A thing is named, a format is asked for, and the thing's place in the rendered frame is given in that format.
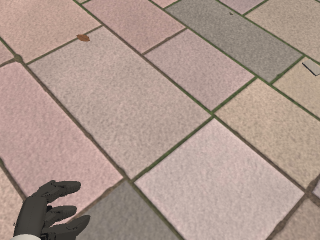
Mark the robot left hand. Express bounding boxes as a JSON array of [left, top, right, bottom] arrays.
[[13, 180, 91, 240]]

